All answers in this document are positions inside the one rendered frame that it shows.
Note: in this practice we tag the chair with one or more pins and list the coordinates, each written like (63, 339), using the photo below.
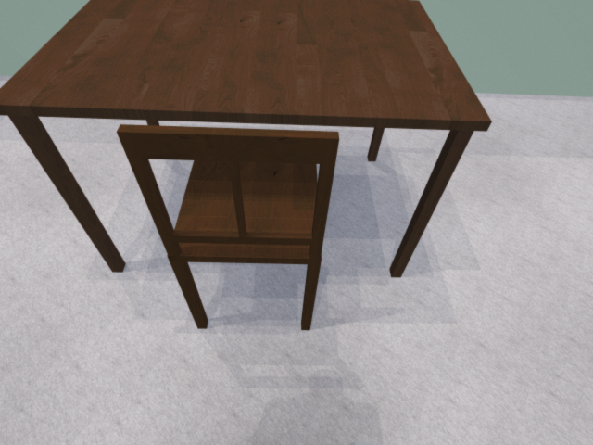
(252, 197)

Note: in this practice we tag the table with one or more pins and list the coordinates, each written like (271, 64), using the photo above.
(351, 63)

